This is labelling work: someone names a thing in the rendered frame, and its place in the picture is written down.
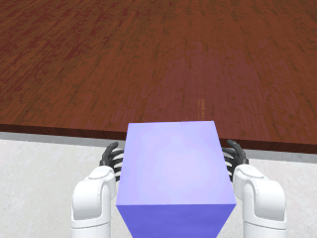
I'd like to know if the right robot hand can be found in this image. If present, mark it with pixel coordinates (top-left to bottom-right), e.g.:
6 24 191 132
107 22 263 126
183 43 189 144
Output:
221 139 250 182

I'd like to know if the right robot forearm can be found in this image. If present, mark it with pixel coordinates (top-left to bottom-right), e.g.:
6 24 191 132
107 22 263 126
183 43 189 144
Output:
232 164 288 238

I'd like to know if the left robot hand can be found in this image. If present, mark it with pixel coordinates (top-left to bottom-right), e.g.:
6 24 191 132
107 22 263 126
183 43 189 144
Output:
99 142 125 181

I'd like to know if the left robot forearm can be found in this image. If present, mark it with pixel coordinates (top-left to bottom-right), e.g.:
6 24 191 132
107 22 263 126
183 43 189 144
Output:
70 166 117 238

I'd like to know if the carton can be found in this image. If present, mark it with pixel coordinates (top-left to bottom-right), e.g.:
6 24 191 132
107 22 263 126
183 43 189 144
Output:
115 121 237 238

